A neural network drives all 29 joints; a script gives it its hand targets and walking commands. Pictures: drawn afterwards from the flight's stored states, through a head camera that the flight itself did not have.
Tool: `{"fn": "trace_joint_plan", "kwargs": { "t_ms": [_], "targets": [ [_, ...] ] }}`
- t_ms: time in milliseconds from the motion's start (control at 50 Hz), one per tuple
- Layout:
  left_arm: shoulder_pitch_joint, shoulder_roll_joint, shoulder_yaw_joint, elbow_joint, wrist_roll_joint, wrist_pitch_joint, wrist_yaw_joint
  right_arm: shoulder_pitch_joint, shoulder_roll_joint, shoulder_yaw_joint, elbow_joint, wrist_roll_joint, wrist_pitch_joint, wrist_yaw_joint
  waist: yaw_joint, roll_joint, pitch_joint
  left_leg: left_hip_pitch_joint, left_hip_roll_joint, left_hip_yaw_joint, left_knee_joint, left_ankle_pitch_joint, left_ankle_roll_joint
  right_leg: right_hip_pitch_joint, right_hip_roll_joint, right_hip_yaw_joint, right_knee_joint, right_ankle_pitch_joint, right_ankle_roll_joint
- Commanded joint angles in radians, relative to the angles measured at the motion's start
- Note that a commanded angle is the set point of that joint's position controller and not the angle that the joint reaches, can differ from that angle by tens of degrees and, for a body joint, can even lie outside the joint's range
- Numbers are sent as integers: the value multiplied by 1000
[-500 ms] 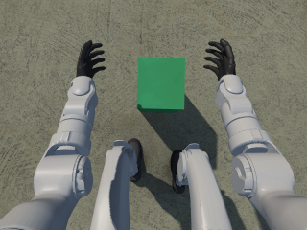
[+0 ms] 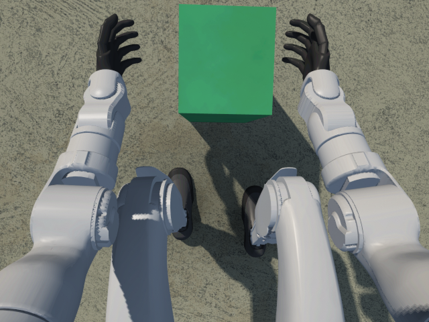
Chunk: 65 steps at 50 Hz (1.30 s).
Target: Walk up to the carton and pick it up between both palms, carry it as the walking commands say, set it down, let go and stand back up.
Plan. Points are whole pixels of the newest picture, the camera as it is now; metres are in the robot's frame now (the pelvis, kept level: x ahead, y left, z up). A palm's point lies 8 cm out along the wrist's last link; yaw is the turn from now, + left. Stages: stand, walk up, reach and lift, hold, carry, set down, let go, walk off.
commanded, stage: reach and lift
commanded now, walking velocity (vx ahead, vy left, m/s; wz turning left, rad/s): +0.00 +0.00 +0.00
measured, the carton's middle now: (221, 80) +0.50 +0.01 -0.30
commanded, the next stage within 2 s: none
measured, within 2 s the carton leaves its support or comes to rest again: leaves its support in 1.68 s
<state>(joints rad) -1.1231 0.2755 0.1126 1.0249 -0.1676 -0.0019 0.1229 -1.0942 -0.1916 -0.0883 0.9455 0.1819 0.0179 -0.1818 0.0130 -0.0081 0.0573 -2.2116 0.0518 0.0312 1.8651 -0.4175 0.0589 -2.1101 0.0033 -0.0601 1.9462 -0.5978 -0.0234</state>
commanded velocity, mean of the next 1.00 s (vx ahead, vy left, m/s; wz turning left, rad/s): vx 0.00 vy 0.00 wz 0.00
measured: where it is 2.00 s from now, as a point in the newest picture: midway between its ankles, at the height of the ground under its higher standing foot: (217, 224)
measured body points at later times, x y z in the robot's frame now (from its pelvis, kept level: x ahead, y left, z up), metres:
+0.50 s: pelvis -0.01 +0.00 -0.06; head +0.34 +0.03 +0.22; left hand +0.51 +0.21 -0.24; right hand +0.51 -0.13 -0.24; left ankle +0.14 +0.11 -0.41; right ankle +0.09 -0.11 -0.41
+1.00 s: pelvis -0.01 +0.00 -0.05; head +0.34 +0.02 +0.22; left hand +0.51 +0.17 -0.23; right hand +0.51 -0.12 -0.23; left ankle +0.14 +0.11 -0.41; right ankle +0.09 -0.11 -0.41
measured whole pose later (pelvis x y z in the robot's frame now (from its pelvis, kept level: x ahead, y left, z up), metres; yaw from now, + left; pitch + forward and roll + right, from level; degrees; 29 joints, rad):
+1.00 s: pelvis -0.01 +0.00 -0.05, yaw -1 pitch +39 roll -3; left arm -1.37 0.28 -0.02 1.24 -0.26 -0.07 0.16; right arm -1.28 -0.19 0.00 1.11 0.25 -0.05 -0.22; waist 0.02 -0.01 0.24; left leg -2.30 0.06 0.03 2.02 -0.41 0.07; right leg -2.19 0.01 -0.06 2.11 -0.60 -0.02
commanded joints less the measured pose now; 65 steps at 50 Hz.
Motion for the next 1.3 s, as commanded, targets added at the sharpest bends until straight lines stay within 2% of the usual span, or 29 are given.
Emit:
{"fn": "trace_joint_plan", "kwargs": {
  "t_ms": [0, 200, 280, 360, 640, 840, 1080, 1160, 1220, 1280],
  "targets": [
    [-248, 93, -14, -50, -20, -29, 10, -230, -90, 3, -57, 14, -28, -4, 1, 33, -991, 751, -87, -58, -57, 154, -53, 315, 65, 41, -175, 180, 34],
    [-358, 127, -72, 21, -69, -63, 29, -336, -123, 44, 14, 59, -58, -3, 7, 41, -969, 758, -74, -75, 47, 187, -52, 281, 61, 46, -64, 189, 33],
    [-349, 78, -132, 90, -132, -67, 16, -345, -126, 62, 27, 68, -67, 0, -28, 27, -942, 749, -72, -86, 78, 210, -49, 280, 56, 45, -39, 198, 31],
    [-359, 83, -144, 74, -154, -70, 18, -336, -139, 60, 5, 70, -68, -2, -37, 36, -983, 773, -73, -87, 94, 251, -50, 288, 58, 42, -25, 219, 31],
    [-353, 85, -114, 107, -114, -74, 26, -343, -106, 69, 48, 67, -71, 2, -9, 24, -879, 704, -81, -90, 76, 217, -41, 217, 67, 49, -31, 188, 33],
    [-398, 41, -132, 119, -112, -79, 34, -382, -53, 71, 75, 48, -80, -18, -11, 24, -880, 684, -89, -81, 65, 195, -48, 241, 78, 52, -48, 185, 31],
    [-411, -32, -102, 158, -54, -102, 47, -461, 92, 148, 54, 67, -93, -17, 73, -20, -882, 659, -102, -66, 51, 205, -36, 254, 110, 63, -59, 194, 45],
    [-407, -48, -82, 159, -27, -109, 51, -456, 135, 155, 67, 48, -93, -24, 86, -43, -888, 644, -106, -59, 47, 208, -35, 272, 122, 66, -66, 204, 51],
    [-431, -140, -121, 143, -32, -115, 35, -477, 220, 186, 54, 36, -95, -18, 79, -43, -878, 633, -112, -59, 48, 206, -34, 272, 134, 69, -69, 210, 48],
    [-476, -252, -143, 129, -27, -114, 8, -528, 350, 227, 45, 32, -91, 3, 106, -45, -869, 582, -119, -50, 55, 186, -34, 297, 146, 78, -64, 211, 45]
  ]
}}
